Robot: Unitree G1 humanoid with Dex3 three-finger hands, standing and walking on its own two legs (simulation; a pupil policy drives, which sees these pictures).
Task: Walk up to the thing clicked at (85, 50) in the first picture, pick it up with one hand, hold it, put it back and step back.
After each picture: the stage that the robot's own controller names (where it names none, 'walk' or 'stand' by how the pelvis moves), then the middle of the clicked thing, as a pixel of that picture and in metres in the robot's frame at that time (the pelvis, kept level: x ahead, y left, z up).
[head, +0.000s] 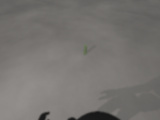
stand; (85, 49) +1.45 +0.10 -0.66
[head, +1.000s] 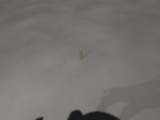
walk; (80, 55) +1.33 +0.26 -0.64
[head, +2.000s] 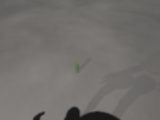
walk; (76, 67) +0.89 +0.25 -0.64
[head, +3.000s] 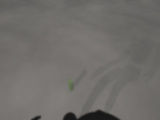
walk; (70, 85) +0.55 +0.22 -0.64
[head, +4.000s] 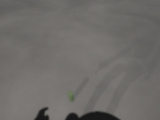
stand; (71, 96) +0.38 +0.22 -0.64
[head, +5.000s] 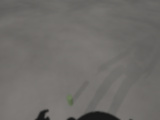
stand; (70, 100) +0.35 +0.21 -0.65
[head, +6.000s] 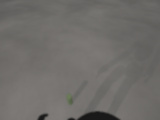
stand; (69, 99) +0.38 +0.23 -0.66
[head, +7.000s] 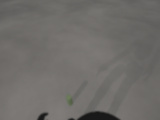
stand; (69, 100) +0.36 +0.23 -0.66
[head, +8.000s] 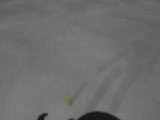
go down; (69, 100) +0.36 +0.24 -0.66
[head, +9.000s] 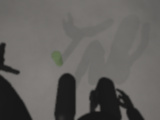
go down; (58, 59) +0.44 +0.26 -0.28
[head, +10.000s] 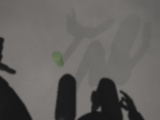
approach; (58, 60) +0.43 +0.26 -0.27
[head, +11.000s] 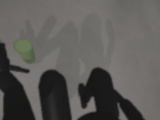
close in; (27, 54) +0.41 +0.31 -0.16
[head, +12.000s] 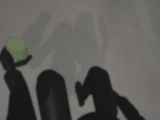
close; (20, 53) +0.41 +0.32 -0.16
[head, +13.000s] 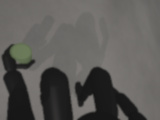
lift; (24, 56) +0.37 +0.32 -0.16
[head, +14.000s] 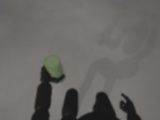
lift; (57, 71) +0.33 +0.21 +0.03
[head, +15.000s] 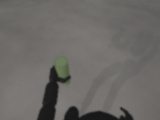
hold; (63, 73) +0.33 +0.18 +0.04
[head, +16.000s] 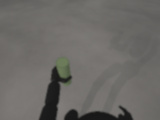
hold; (65, 73) +0.33 +0.17 +0.04
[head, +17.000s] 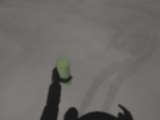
crouch; (65, 74) +0.34 +0.17 +0.02
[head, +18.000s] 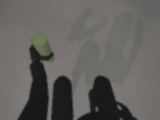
crouch; (45, 51) +0.46 +0.26 -0.05
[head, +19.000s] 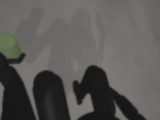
lower; (12, 52) +0.42 +0.33 -0.16
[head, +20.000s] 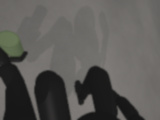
lower; (15, 50) +0.42 +0.33 -0.16
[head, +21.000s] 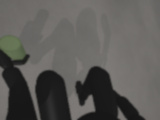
lower; (17, 53) +0.41 +0.33 -0.16
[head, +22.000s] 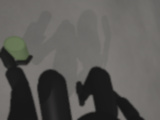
lower; (21, 53) +0.40 +0.32 -0.16
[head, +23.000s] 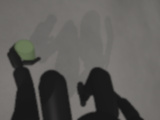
open; (28, 55) +0.41 +0.30 -0.17
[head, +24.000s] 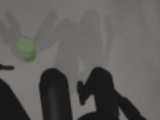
stand; (27, 52) +0.40 +0.30 -0.16
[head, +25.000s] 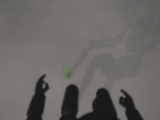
walk; (67, 73) +0.42 +0.23 -0.43
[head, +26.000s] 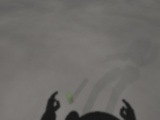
stand; (70, 98) +0.37 +0.20 -0.60
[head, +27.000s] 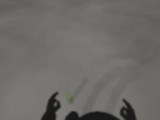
stand; (69, 98) +0.36 +0.21 -0.60
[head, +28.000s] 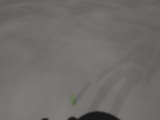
stand; (73, 100) +0.39 +0.18 -0.65
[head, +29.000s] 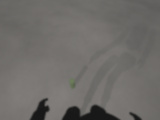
walk; (72, 84) +0.46 +0.17 -0.64
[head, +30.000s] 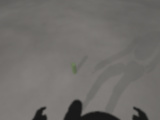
walk; (74, 68) +0.74 +0.27 -0.63
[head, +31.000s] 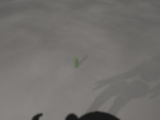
stand; (76, 62) +1.05 +0.25 -0.64
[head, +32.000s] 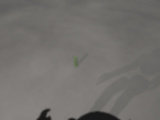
stand; (75, 61) +1.03 +0.24 -0.66
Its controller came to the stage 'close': yes
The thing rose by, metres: 0.68
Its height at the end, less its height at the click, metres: +0.00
